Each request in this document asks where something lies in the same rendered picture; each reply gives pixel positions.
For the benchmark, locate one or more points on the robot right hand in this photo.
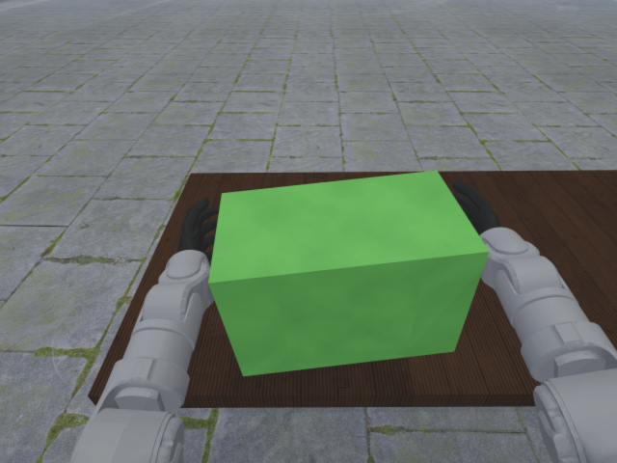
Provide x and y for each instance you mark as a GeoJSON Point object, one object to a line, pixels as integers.
{"type": "Point", "coordinates": [476, 207]}

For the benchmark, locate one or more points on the robot left hand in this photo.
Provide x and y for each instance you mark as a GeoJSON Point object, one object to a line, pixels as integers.
{"type": "Point", "coordinates": [193, 231]}

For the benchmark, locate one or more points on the left robot upper arm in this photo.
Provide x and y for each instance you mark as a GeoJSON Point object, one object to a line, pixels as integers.
{"type": "Point", "coordinates": [132, 436]}

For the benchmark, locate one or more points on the robot right forearm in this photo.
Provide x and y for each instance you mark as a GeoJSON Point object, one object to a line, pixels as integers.
{"type": "Point", "coordinates": [557, 337]}

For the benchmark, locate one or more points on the robot left forearm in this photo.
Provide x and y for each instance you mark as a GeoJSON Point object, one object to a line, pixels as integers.
{"type": "Point", "coordinates": [152, 374]}

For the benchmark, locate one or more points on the table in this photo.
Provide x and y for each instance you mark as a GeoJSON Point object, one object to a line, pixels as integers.
{"type": "Point", "coordinates": [569, 216]}

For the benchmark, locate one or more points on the right robot upper arm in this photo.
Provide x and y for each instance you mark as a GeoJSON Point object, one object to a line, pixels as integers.
{"type": "Point", "coordinates": [577, 417]}

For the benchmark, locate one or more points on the carton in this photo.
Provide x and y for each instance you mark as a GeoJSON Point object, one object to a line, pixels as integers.
{"type": "Point", "coordinates": [344, 272]}

